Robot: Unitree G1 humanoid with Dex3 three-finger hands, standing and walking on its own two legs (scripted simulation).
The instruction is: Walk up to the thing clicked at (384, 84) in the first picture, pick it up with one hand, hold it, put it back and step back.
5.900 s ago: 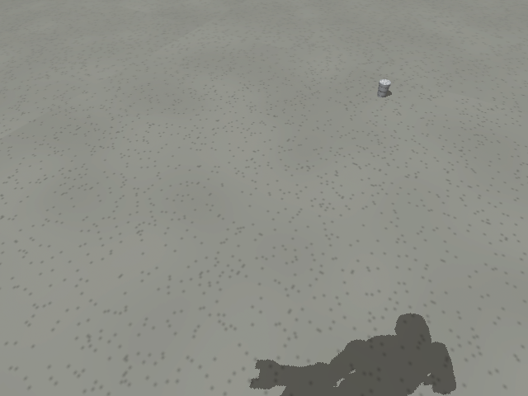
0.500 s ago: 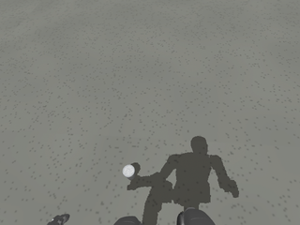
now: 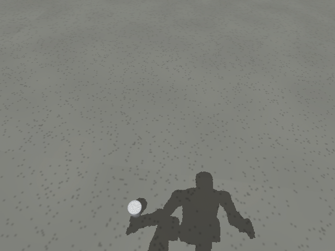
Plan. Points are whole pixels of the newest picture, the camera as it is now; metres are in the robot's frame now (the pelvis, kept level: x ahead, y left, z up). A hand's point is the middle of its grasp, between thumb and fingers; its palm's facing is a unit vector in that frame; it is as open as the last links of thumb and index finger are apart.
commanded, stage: walk up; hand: left
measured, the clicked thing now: (135, 210) +0.42 +0.19 -0.72
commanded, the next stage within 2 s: stand in 1.94 s
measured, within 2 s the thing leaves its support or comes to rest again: neither
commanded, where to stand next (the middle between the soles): +0.05 -0.03 m, yaw +0 degrees
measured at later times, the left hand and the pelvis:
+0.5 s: hand out of the picture +0.13 +0.24 -0.15, palm faces -0.02 -0.93 -0.37, open 7.4 cm; pelvis +0.03 -0.02 -0.01, yaw +0 degrees
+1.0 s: hand out of the picture +0.12 +0.24 -0.15, palm faces -0.03 -0.94 -0.33, open 7.4 cm; pelvis +0.03 -0.01 +0.00, yaw +0 degrees
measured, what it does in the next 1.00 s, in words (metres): stands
